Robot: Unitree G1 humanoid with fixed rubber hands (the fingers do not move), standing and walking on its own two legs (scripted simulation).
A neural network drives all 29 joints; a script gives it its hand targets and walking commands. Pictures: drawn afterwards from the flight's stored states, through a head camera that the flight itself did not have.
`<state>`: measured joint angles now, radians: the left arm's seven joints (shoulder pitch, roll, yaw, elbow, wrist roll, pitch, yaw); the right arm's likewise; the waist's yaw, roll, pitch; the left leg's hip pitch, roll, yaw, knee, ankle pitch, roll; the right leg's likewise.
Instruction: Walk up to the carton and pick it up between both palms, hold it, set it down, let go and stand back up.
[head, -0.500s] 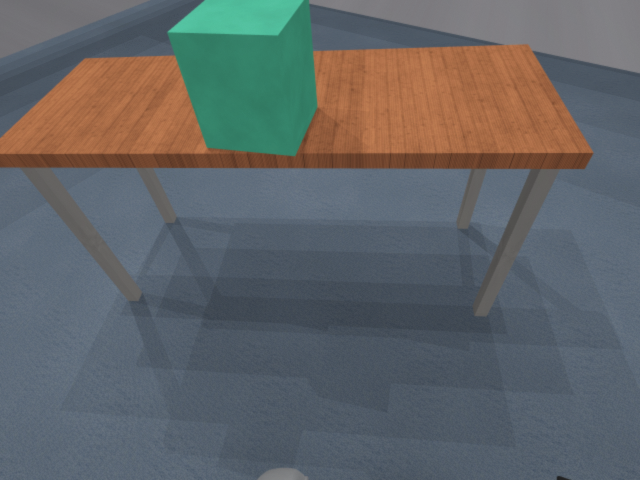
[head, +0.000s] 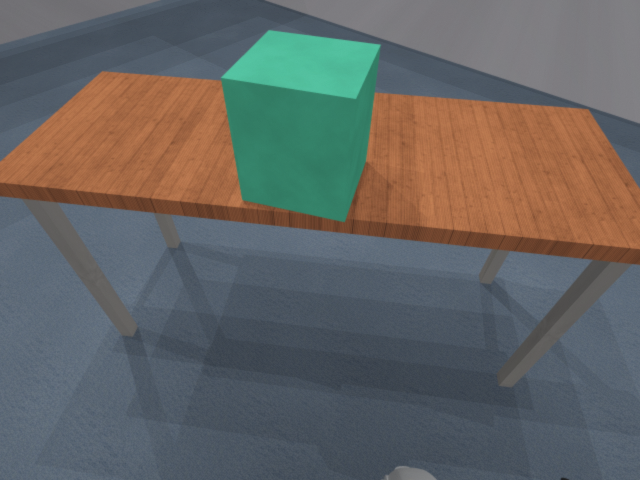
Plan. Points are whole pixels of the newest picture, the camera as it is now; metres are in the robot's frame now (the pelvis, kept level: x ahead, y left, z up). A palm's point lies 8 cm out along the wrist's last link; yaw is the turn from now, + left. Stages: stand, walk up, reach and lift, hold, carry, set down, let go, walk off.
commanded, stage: walk up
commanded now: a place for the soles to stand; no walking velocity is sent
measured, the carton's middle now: (307, 127) +0.71 +0.05 +0.07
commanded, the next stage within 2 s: none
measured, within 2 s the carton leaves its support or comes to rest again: neither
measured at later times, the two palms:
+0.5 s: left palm (53, 442) +0.20 +0.36 -0.07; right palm (508, 396) +0.28 -0.26 -0.12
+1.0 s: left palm (69, 357) +0.32 +0.40 -0.09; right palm (476, 357) +0.33 -0.22 -0.10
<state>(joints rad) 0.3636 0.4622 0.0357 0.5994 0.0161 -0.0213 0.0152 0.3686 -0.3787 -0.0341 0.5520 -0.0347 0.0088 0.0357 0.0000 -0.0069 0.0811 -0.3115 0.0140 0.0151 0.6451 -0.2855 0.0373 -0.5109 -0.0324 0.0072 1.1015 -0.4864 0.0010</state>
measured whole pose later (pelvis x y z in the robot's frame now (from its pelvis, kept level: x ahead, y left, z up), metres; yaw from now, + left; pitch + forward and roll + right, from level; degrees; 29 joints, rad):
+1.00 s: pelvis +0.22 +0.08 -0.02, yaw -2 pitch -4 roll -1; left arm 0.33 0.46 0.00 0.60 0.00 -0.01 0.05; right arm 0.25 -0.39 -0.03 0.57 -0.01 0.06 0.03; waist 0.00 0.03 0.13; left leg -0.43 0.01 0.06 0.78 -0.30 0.05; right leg -0.31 -0.04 0.02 0.76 -0.38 0.05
